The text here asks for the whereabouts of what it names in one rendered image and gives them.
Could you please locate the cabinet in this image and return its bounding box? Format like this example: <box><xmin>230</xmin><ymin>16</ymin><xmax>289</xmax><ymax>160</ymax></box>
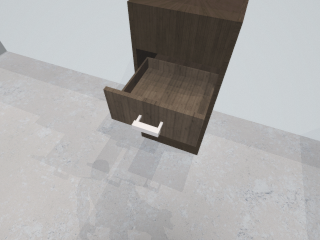
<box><xmin>127</xmin><ymin>0</ymin><xmax>249</xmax><ymax>155</ymax></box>

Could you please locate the handle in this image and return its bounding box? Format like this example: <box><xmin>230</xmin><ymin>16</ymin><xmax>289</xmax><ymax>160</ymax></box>
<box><xmin>131</xmin><ymin>115</ymin><xmax>163</xmax><ymax>137</ymax></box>

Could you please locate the drawer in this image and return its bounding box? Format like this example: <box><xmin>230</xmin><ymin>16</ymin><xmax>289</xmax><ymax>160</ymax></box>
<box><xmin>103</xmin><ymin>57</ymin><xmax>219</xmax><ymax>147</ymax></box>

